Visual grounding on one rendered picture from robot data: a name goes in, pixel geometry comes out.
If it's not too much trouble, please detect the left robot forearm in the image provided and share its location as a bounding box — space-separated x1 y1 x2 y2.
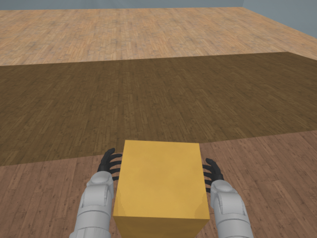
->
69 171 114 238

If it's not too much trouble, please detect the carton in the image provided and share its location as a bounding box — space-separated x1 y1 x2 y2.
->
113 140 210 238

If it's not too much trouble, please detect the left robot hand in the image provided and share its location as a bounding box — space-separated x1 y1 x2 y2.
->
97 148 122 181

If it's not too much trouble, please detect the right robot hand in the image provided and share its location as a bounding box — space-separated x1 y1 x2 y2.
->
202 158 224 193

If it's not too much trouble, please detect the right robot forearm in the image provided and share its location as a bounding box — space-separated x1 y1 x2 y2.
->
211 180 254 238

